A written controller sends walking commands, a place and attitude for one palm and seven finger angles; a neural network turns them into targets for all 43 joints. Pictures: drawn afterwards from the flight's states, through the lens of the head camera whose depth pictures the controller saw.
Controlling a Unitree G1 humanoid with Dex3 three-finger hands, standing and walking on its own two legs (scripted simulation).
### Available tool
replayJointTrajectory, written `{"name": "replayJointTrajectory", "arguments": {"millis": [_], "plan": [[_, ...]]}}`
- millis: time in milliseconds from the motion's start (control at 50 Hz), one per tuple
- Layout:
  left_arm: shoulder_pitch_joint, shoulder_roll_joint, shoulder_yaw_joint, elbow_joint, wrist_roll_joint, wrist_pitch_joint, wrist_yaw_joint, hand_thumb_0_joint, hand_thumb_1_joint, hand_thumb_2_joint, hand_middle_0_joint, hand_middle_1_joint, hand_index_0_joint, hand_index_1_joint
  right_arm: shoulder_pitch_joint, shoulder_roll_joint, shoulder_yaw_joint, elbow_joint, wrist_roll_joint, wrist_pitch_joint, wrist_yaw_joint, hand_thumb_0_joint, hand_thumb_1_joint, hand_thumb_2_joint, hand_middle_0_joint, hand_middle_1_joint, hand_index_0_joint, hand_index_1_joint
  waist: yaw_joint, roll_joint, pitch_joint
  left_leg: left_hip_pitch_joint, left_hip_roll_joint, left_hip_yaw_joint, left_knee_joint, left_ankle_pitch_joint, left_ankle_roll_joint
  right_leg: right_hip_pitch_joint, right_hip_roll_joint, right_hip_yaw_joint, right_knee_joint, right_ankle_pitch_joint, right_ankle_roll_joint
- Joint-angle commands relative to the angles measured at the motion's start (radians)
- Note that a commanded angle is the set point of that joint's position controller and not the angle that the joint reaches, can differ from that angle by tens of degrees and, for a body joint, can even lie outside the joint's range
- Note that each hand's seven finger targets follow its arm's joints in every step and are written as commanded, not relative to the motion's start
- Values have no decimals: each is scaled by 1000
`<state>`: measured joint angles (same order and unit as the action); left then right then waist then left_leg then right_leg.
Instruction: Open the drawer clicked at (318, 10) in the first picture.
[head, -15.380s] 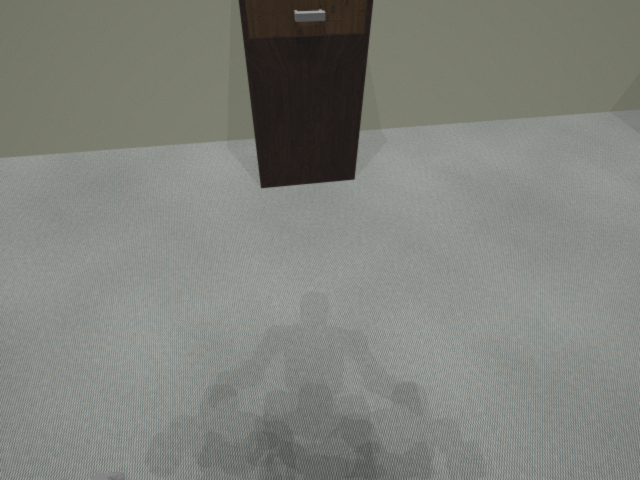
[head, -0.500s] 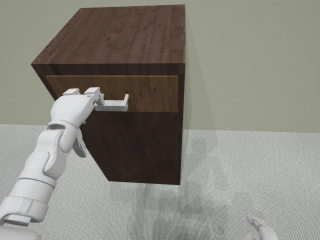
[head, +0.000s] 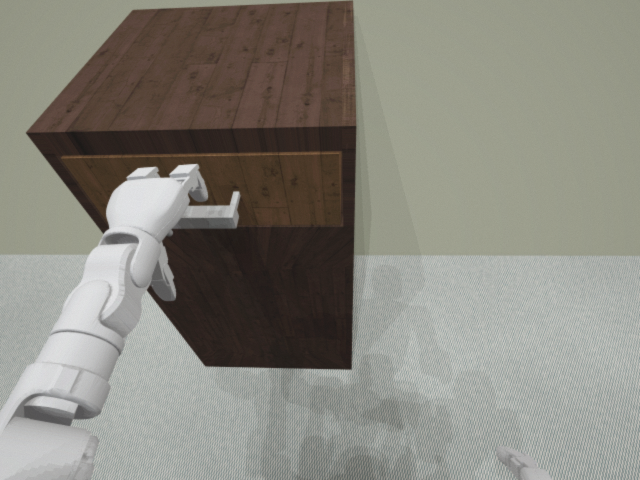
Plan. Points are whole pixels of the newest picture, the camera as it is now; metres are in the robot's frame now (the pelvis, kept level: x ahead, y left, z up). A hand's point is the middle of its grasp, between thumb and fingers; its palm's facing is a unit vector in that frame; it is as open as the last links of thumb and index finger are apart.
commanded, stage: move the hooked fingers above the handle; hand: left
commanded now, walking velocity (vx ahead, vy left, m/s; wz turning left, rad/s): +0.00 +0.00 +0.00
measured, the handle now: (206, 207) +0.50 +0.23 +0.03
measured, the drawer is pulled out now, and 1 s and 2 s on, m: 0.00 0.00 0.00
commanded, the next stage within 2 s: lower the fingers behind the handle in 1.16 s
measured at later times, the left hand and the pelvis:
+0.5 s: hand (190, 206) +0.45 +0.22 +0.08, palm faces -0.05 -0.03 -1.00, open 13.8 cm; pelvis +0.00 +0.00 -0.01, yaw -1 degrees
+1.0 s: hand (184, 203) +0.46 +0.23 +0.08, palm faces -0.03 -0.04 -1.00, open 13.8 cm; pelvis +0.00 +0.01 -0.01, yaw -1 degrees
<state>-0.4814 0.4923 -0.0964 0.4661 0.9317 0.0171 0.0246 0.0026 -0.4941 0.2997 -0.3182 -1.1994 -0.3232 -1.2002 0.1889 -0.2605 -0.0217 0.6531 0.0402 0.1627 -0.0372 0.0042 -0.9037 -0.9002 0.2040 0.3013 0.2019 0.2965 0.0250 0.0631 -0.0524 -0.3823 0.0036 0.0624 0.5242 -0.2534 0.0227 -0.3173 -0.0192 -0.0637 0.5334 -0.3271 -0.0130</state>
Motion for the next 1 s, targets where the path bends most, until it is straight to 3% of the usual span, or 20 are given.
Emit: {"name": "replayJointTrajectory", "arguments": {"millis": [0,40,80,140,220,280,300,320,400,440,480,600,660,700,740,800,820,860,900,980], "plan": [[-485,243,118,-162,16,-35,53,0,-500,300,-300,-1200,-300,-1200,0,-127,-51,-106,-8,-33,-12,0,-900,-900,200,300,200,300,-28,-26,-356,226,-26,-44,3,381,25,45,39,37,-29,377,-21],[-510,225,102,-140,18,-46,59,0,-500,300,-300,-1200,-300,-1200,10,-123,-54,-101,-8,-32,-12,0,-900,-900,200,300,200,300,-34,-27,-364,228,-26,-44,14,388,26,29,40,38,-21,392,-20],[-522,204,85,-73,18,-43,61,0,-500,300,-300,-1200,-300,-1200,21,-126,-53,-94,-5,-29,-10,0,-900,-900,200,300,200,300,-42,-48,-326,205,-25,-42,16,367,24,3,40,33,-22,380,-19],[-557,247,115,-7,31,-43,67,0,-500,300,-300,-1200,-300,-1200,39,-133,-55,-84,-7,-23,-12,0,-900,-900,200,300,200,300,-38,-74,-349,171,-27,-33,19,346,27,25,37,41,-18,386,-18],[-590,280,136,58,39,-56,78,0,-500,300,-300,-1200,-300,-1200,61,-136,-56,-82,-7,-18,-14,0,-900,-900,200,300,200,300,-37,-58,-363,138,-29,-27,25,351,29,40,35,48,-8,413,-19],[-623,240,102,80,44,-68,85,0,-500,300,-300,-1200,-300,-1200,84,-133,-64,-76,-7,-19,-12,0,-900,-900,200,300,200,300,-55,-52,-367,143,-27,-25,35,361,29,13,38,46,-3,421,-18],[-631,270,133,92,45,-78,88,0,-500,300,-300,-1200,-300,-1200,98,-137,-68,-72,-9,-20,-13,0,-900,-900,200,300,200,300,-55,-82,-385,134,-26,-24,39,360,31,29,39,50,-4,421,-17],[-628,302,155,105,47,-82,93,0,-500,300,-300,-1200,-300,-1200,103,-140,-68,-73,-8,-20,-14,0,-900,-900,200,300,200,300,-48,-63,-390,118,-29,-22,40,350,32,37,38,55,-1,425,-16],[-667,299,141,180,56,-83,106,0,-500,300,-300,-1200,-300,-1200,134,-147,-72,-57,-8,-22,-17,0,-900,-900,200,300,200,300,-75,-84,-365,82,-28,-19,46,320,33,10,37,59,-4,411,-12],[-693,327,156,175,64,-92,115,0,-500,300,-300,-1200,-300,-1200,151,-149,-76,-53,-8,-23,-19,0,-900,-900,200,300,200,300,-72,-56,-408,89,-28,-19,51,328,32,13,40,61,6,416,-13],[-710,293,130,154,63,-101,119,0,-500,300,-300,-1200,-300,-1200,158,-144,-82,-51,-11,-25,-15,0,-900,-900,200,300,200,300,-75,-7,-422,121,-25,-16,58,358,31,-7,42,60,9,425,-16],[-643,342,187,174,54,-105,122,0,-500,300,-300,-1200,-300,-1200,169,-154,-84,-51,-11,-17,-11,0,-900,-900,200,300,200,300,-63,-55,-422,95,-22,-14,55,374,34,27,45,58,8,448,-14],[-656,306,150,156,59,-102,128,0,-500,300,-300,-1200,-300,-1200,160,-152,-86,-54,-8,-17,-10,0,-900,-900,200,300,200,300,-70,-24,-399,113,-20,-16,48,356,33,-14,50,53,2,406,-16],[-644,325,167,192,58,-96,128,0,-500,300,-300,-1200,-300,-1200,164,-157,-84,-49,-8,-17,-13,0,-900,-900,200,300,200,300,-75,-63,-374,97,-17,-17,44,338,35,-12,50,52,-6,386,-15],[-692,322,151,144,62,-103,132,0,-500,300,-300,-1200,-300,-1200,161,-154,-85,-52,-7,-20,-15,0,-900,-900,200,300,200,300,-75,-15,-407,126,-17,-20,41,336,34,-22,50,53,-3,371,-16],[-700,301,139,163,60,-103,130,0,-500,300,-300,-1200,-300,-1200,163,-153,-84,-49,-8,-22,-17,0,-900,-900,200,300,200,300,-90,-40,-384,138,-12,-28,44,332,34,-51,53,47,-8,343,-17],[-705,322,154,159,62,-104,132,0,-500,300,-300,-1200,-300,-1200,165,-154,-85,-48,-7,-24,-16,0,-900,-900,200,300,200,300,-81,-22,-398,143,-13,-28,46,338,34,-49,53,49,-4,347,-16],[-708,286,126,154,62,-99,131,0,-500,300,-300,-1200,-300,-1200,163,-149,-83,-49,-9,-26,-14,0,-900,-900,200,300,200,300,-83,2,-398,161,-13,-31,47,350,30,-66,54,43,0,344,-19],[-714,269,111,177,60,-93,128,0,-500,300,-300,-1200,-300,-1200,164,-152,-81,-49,-9,-24,-13,0,-900,-900,200,300,200,300,-95,-21,-384,159,-11,-35,50,347,30,-80,55,41,-3,330,-19],[-709,272,116,178,66,-82,128,0,-500,300,-300,-1200,-300,-1200,156,-148,-79,-56,-9,-24,-11,0,-900,-900,200,300,200,300,-79,-11,-397,163,-11,-38,50,360,26,-76,55,36,7,336,-21]]}}
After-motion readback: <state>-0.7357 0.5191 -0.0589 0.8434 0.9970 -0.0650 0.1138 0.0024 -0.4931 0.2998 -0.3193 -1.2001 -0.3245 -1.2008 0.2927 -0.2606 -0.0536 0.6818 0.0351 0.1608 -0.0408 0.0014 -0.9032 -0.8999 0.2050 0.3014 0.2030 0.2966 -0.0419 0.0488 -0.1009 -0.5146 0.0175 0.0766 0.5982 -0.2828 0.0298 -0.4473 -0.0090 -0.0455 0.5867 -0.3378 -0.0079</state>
